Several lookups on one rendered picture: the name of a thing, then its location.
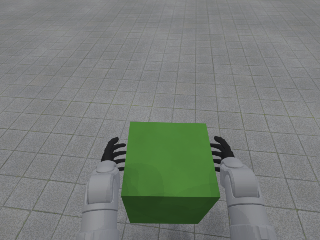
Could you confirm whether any robot left hand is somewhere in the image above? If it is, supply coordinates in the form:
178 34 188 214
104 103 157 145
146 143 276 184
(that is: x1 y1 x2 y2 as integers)
101 137 127 171

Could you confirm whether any left robot forearm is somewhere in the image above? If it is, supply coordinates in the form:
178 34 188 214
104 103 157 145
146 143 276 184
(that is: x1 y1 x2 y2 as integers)
76 160 121 240

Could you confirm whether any robot right hand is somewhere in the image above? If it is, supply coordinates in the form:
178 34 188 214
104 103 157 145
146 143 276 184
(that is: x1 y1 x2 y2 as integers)
210 136 235 172

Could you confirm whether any carton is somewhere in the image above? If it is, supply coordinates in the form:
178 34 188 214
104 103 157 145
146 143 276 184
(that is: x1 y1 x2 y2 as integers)
121 122 221 224

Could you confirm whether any right robot forearm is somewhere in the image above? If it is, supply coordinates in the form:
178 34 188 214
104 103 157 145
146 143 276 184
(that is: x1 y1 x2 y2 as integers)
220 157 278 240

